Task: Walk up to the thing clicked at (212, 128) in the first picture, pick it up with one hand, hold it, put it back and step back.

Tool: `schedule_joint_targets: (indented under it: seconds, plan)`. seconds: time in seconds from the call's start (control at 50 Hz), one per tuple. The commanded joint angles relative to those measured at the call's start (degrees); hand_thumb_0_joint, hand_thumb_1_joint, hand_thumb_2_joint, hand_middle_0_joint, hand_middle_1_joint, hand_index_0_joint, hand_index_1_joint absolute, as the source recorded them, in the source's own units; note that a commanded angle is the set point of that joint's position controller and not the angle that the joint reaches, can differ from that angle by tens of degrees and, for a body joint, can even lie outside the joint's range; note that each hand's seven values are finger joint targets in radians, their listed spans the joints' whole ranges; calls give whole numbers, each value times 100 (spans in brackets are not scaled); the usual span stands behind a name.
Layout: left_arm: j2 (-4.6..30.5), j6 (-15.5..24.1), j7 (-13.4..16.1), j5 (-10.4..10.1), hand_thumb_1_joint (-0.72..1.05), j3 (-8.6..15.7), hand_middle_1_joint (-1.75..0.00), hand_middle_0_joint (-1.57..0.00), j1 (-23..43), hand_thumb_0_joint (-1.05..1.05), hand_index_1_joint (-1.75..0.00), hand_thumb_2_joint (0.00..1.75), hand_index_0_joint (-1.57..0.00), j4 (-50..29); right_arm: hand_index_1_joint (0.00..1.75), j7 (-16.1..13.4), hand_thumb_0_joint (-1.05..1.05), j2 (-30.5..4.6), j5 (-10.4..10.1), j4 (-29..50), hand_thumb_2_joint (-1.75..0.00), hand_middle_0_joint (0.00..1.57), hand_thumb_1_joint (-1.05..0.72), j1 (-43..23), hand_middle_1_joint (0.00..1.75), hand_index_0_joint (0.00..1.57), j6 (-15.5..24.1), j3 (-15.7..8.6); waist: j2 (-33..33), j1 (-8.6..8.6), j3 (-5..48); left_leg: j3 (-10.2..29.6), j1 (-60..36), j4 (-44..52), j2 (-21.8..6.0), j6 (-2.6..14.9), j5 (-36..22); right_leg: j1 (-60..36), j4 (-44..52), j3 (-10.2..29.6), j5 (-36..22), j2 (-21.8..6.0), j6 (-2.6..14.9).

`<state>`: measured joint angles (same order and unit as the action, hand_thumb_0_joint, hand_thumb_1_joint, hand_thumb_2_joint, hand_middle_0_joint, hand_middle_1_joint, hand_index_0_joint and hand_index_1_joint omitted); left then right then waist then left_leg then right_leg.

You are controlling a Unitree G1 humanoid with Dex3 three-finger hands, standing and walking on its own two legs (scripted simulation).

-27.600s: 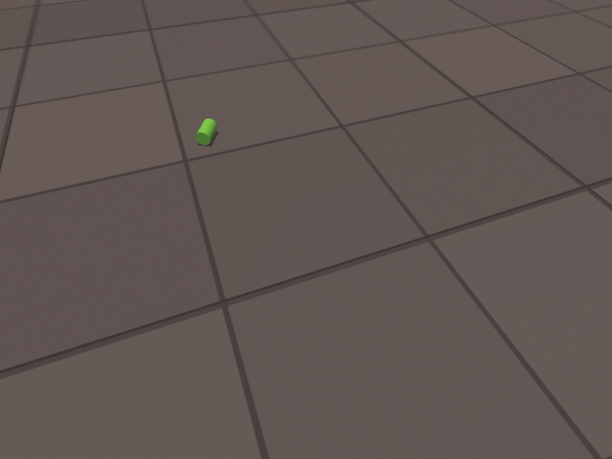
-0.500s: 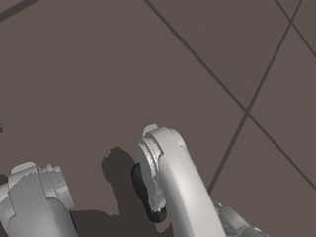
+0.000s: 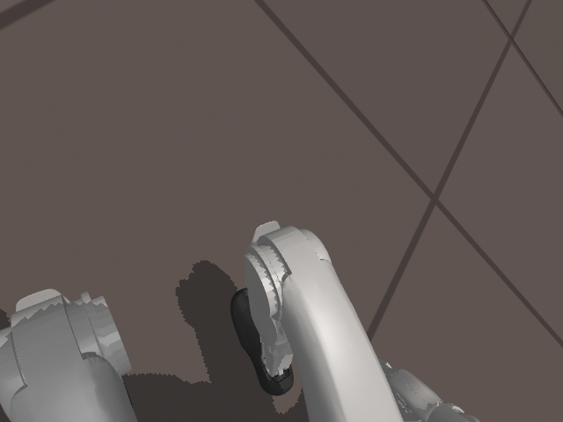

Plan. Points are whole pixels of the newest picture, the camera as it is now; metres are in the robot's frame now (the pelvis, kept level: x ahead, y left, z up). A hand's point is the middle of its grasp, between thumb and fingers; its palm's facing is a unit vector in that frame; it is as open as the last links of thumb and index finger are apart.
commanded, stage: open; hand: left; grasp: from above
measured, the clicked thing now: out of the picture +0.45 +0.33 -0.26
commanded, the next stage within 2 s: withdraw in 0.38 s
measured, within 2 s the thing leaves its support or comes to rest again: neither
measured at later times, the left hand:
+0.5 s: hand out of the picture +0.43 +0.34 -0.23, palm faces -0.43 -0.15 -0.89, open 14.0 cm
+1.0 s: hand out of the picture +0.43 +0.37 -0.07, palm faces -0.36 -0.08 -0.93, open 14.0 cm
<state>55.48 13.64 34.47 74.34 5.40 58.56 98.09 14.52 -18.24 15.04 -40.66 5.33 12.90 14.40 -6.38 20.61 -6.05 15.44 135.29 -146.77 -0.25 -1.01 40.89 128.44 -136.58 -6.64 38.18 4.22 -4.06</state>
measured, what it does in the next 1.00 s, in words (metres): stands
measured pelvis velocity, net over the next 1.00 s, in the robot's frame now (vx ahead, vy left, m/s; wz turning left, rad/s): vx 0.00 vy -0.01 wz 0.10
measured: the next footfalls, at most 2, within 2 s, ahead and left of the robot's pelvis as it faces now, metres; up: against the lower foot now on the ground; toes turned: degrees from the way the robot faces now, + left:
none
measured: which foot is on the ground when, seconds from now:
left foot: down 0.00-1.00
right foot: down 0.00-1.00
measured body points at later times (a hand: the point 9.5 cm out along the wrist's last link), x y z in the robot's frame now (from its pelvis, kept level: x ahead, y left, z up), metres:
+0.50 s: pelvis +0.00 +0.00 +0.00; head +0.25 +0.13 +0.35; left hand +0.45 +0.34 -0.18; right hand +0.07 -0.26 -0.06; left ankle +0.06 +0.13 -0.27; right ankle +0.12 -0.13 -0.26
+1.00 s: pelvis +0.00 -0.01 +0.05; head +0.21 +0.09 +0.44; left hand +0.45 +0.37 -0.02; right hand +0.11 -0.26 -0.06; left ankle +0.06 +0.13 -0.27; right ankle +0.12 -0.13 -0.27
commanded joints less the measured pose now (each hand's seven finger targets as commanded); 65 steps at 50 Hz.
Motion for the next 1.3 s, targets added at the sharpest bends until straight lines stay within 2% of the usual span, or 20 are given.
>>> schedule_joint_targets:
  seconds: [0.0,0.12,0.14,0.16,0.28,0.38,0.44,0.46,0.48,0.52,0.54,0.56,0.62,0.66,0.76,0.92,1.02,1.06,1.14,1.28]
  plan:
    - [1230,4,89,-104,-40,103,-84,-21,1349,0,-85,90,-20,-711,30,-77,0,-1872,-86,26,-90,20,-89,935,30,20,-8,-545,2988,50,3500,-724,-2939,1695,-155,93,-1193,-1774,1050,-844,-1386,150,522]
    - [1376,114,33,-96,-49,305,-89,-14,1395,0,-91,97,-12,-854,30,-81,0,-1909,-78,47,-90,20,-89,1008,30,20,-62,-607,2957,132,3524,-717,-3023,1626,-165,82,-1302,-1844,1037,-847,-1478,133,517]
    - [1180,145,8,-93,-49,163,-91,-13,1443,0,-93,97,-11,-909,30,-74,0,-1870,-68,115,-90,20,-89,962,30,20,-59,-575,3011,165,3462,-742,-2955,1629,-141,85,-1294,-1852,1073,-845,-1469,127,528]
    - [1481,139,39,-70,-51,384,-93,-12,1244,0,-94,99,-10,-764,30,-86,0,-1870,-53,5,-90,20,-89,1007,30,20,-85,-583,2859,109,3555,-760,-2940,1560,-170,123,-1282,-1985,1105,-823,-1502,157,500]
    - [1237,200,17,-76,-54,197,-97,-8,1263,0,-99,104,-6,-831,30,-120,0,-1873,-67,74,-90,20,-89,1021,30,20,-151,-585,2809,169,3540,-743,-2908,1617,-155,117,-1289,-1908,1103,-865,-1484,152,509]
    - [1445,222,82,-26,-53,364,-100,-7,1204,0,-101,105,-6,-831,30,-160,0,-1878,-49,17,-90,20,-89,1015,30,20,-199,-589,2907,61,3626,-743,-2978,1634,-177,104,-1260,-1956,1106,-841,-1440,174,520]
    - [1416,207,80,42,-51,295,-102,-8,1301,0,-103,106,-7,-718,30,-152,0,-1881,-57,46,-90,20,-89,1031,30,20,-187,-579,2770,171,3422,-763,-2849,1563,-159,126,-1199,-1819,1068,-842,-1418,148,505]
    - [1445,226,107,7,-52,348,-101,-8,1352,0,-102,107,-6,-849,30,-165,0,-1874,-46,10,-90,20,-89,1024,30,20,-201,-587,2857,123,3507,-756,-2858,1619,-163,121,-1182,-1875,1106,-828,-1383,160,518]
    - [1161,240,87,-37,-51,120,-103,-7,1377,0,-102,99,-8,-738,30,-172,0,-1821,-78,87,-90,20,-90,890,30,20,-184,-558,2852,116,3363,-762,-2746,1622,-150,124,-1039,-1732,1120,-826,-1250,156,531]
    - [1576,214,115,19,-51,385,-103,-7,1286,0,-101,98,-8,-802,30,-190,0,-1922,-69,62,-90,20,-90,1017,30,20,-180,-594,2709,85,3419,-782,-2754,1573,-155,149,-1036,-1841,1145,-815,-1260,151,500]
    - [1227,194,78,5,-51,107,-102,-7,1408,0,-101,98,-8,-939,30,-166,0,-1814,-92,51,-90,20,-90,991,30,20,-142,-567,2874,78,3478,-803,-2890,1604,-138,117,-1086,-1769,1092,-794,-1288,144,524]
    - [1550,212,153,-40,-50,441,-103,-7,1434,0,-101,97,-8,-1214,30,-176,0,-1891,-46,70,-90,20,-90,954,30,20,-146,-615,3066,-22,3819,-763,-3152,1705,-152,85,-1240,-1874,1088,-859,-1395,145,521]
    - [1356,30,200,-35,-51,420,-102,-7,1192,0,-100,98,-8,-1314,30,-110,0,-1793,-82,15,-90,20,-90,1004,30,20,-124,-696,3410,-128,4028,-792,-3397,1750,-159,29,-1396,-1720,960,-848,-1518,124,555]
    - [1485,-96,209,-147,-51,670,-101,-7,1390,0,-100,98,-8,-2068,30,-86,0,-1778,-158,20,-90,20,-90,1077,30,20,-159,-823,3698,-321,4476,-828,-3503,1848,-128,16,-1493,-1752,993,-789,-1595,80,577]
    - [946,-619,-270,-431,-52,560,-100,-7,826,0,-100,99,-7,-2976,30,-22,0,-1599,-426,-77,-90,20,-90,1166,30,20,-383,-1234,3820,-754,5088,-1081,-3648,2129,-68,70,-1640,-1810,1258,-528,-1685,53,619]
    - [-109,-949,-1870,-945,-53,-246,-99,-8,1117,0,-100,101,-8,-3960,30,-220,0,-1309,-969,30,-90,20,-91,1540,30,20,-941,-1703,2538,-652,4934,-1109,-3559,2829,2,215,-1095,-2205,2091,-210,-1219,-33,634]
    - [-335,-746,-2637,-1072,-50,-449,-98,-10,921,0,-99,100,-9,-3337,30,-562,0,-1217,-1059,275,-90,20,-90,1481,30,20,-1172,-1643,1481,-555,3905,-1176,-2958,2965,77,295,-756,-2248,2545,-83,-778,-114,645]
    - [-11,-601,-2746,-1083,-49,-274,-97,-12,891,0,-98,99,-11,-3266,30,-686,0,-1207,-1052,393,-90,20,-90,1409,30,20,-1227,-1582,1217,-640,3791,-1256,-2764,2985,97,323,-603,-2445,2680,-15,-557,-128,629]
    - [103,-209,-2766,-965,-50,-319,-97,-11,1177,0,-98,99,-10,-3254,30,-839,0,-1061,-1032,390,-90,20,-90,1341,30,20,-1264,-1409,1510,-738,3967,-1346,-2926,2997,97,302,-616,-2437,2629,59,-555,-160,603]
    - [251,252,-2067,-508,-51,-311,-99,-9,1600,0,-99,100,-9,-2601,30,-894,0,-1196,-877,309,-90,20,-90,1346,30,20,-1299,-1226,1927,-625,4119,-1280,-3117,2854,86,251,-740,-2027,2261,-119,-713,-133,622]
